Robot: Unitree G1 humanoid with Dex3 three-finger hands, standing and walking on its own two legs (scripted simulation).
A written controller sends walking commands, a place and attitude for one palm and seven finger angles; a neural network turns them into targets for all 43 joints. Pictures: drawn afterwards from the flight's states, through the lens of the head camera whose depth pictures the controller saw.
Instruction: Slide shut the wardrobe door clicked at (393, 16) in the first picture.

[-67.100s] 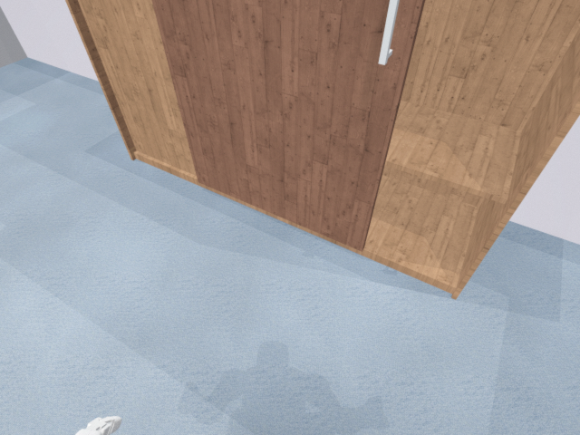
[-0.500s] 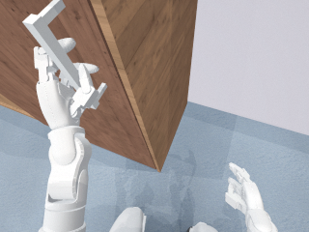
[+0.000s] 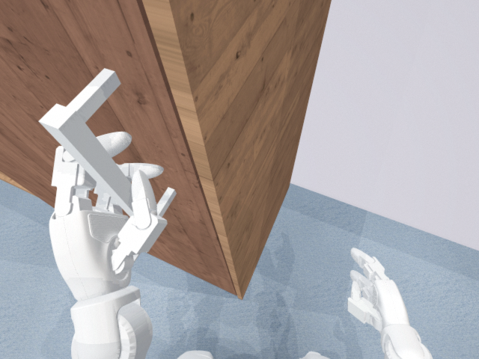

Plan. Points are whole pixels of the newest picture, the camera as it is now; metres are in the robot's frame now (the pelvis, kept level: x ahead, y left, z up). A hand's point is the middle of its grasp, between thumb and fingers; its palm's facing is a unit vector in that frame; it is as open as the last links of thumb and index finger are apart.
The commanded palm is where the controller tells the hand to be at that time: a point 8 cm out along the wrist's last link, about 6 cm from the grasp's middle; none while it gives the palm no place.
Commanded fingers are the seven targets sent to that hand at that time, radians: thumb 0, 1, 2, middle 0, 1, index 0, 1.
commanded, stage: step sideways, sliding the door along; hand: left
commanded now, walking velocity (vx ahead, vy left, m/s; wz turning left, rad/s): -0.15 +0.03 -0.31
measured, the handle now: (132, 173) +0.27 +0.17 +0.21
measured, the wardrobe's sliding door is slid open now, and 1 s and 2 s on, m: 0.00 0.00 0.00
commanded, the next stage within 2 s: stop walking and hold the door there in 0.44 s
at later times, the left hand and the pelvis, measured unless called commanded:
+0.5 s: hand (145, 227) +0.22 +0.14 +0.20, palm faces +0.17 -0.98 +0.12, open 6.8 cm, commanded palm +0.18 +0.10 +0.19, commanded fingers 0.00 0.90 0.90 -0.45 -1.40 -0.45 -1.40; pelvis +0.06 +0.03 -0.02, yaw +4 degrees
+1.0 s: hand (149, 213) +0.24 +0.14 +0.18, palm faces +0.23 -0.96 -0.15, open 5.9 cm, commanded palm +0.20 +0.17 +0.17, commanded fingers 0.00 0.90 0.90 -0.45 -1.40 -0.45 -1.40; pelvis -0.02 -0.01 -0.01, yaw -9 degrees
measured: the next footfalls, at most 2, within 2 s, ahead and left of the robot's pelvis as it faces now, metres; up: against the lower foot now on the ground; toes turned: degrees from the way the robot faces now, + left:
right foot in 0.20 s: +0.16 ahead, -0.09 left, +0.00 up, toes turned -2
right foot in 1.54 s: -0.05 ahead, -0.13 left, +0.00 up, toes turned -15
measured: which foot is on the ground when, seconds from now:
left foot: down 0.00-1.00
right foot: down 0.00-0.00, up 0.02-0.18, down 0.20-1.00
